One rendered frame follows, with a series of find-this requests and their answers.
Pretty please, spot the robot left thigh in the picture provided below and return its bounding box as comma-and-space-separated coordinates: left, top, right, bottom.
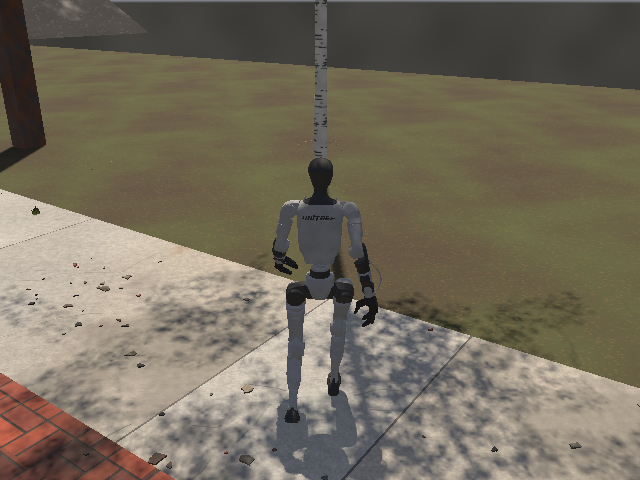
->
286, 281, 306, 358

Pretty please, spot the humanoid robot head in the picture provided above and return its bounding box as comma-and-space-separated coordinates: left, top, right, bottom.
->
303, 157, 337, 205

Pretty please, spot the robot right forearm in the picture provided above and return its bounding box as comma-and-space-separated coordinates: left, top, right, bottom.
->
354, 243, 376, 298

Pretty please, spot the right robot hand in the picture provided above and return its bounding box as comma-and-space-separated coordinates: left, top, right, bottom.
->
354, 296, 378, 327

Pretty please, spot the robot left forearm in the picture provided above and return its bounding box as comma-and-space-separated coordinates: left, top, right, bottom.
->
272, 238, 286, 264

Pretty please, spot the robot right upper arm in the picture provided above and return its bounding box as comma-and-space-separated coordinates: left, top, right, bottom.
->
341, 201, 364, 259

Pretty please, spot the left robot hand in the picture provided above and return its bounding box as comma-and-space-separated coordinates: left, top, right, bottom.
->
274, 256, 298, 275

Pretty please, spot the robot left upper arm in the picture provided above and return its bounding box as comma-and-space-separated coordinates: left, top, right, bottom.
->
274, 200, 300, 253

